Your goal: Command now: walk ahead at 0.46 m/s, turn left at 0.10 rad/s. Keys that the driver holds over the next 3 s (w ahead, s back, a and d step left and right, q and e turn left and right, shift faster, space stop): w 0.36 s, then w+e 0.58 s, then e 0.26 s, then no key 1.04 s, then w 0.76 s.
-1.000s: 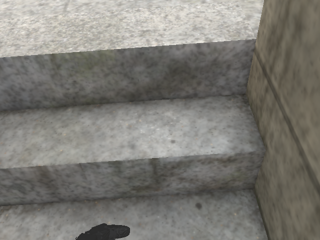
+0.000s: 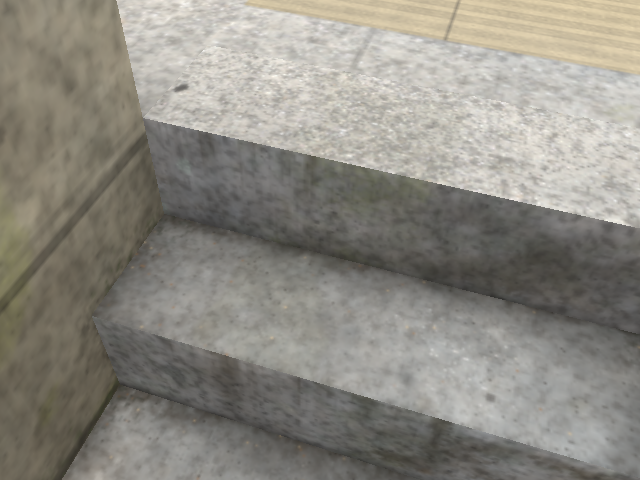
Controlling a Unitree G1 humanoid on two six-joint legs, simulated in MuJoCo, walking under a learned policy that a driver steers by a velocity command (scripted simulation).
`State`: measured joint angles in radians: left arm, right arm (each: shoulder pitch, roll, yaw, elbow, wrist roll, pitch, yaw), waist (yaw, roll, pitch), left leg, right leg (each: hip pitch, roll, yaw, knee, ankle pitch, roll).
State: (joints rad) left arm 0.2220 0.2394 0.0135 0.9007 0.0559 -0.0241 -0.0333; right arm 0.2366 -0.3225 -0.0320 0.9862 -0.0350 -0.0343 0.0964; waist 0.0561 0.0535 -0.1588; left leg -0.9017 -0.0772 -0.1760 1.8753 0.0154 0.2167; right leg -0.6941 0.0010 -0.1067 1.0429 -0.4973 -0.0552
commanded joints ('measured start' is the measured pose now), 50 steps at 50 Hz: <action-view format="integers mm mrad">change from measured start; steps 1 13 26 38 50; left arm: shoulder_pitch -124 252 -31 -313 420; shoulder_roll -154 119 -127 -181 202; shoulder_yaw -57 39 37 -17 86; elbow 45 107 -225 -485 -61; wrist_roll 25 -78 -30 -42 -73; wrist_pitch -52 -117 -34 121 67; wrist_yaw -12 146 45 45 -56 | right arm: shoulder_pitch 6 -526 -24 234 29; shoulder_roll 135 182 155 23 -75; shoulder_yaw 48 55 -20 -16 -115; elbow -90 -511 -83 -63 -63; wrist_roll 11 -11 -10 1 1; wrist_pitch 12 109 -39 -113 -37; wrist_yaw -16 -96 -137 -176 102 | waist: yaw -132 -54 -48 -13 121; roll -15 -50 -48 -63 -248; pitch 168 306 152 289 -46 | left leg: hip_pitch -426 -547 389 684 -151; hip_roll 25 242 394 335 -38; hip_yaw -99 129 -261 314 -114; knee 233 155 -1279 -1708 173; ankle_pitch -181 -411 -732 -303 -15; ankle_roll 36 -141 -94 -146 -150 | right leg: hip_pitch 143 534 -240 -737 588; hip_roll -181 -343 5 37 -210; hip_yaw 455 216 253 143 816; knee -608 -999 1125 1177 -436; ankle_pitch -231 117 542 165 1148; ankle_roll -170 -111 -62 -86 -248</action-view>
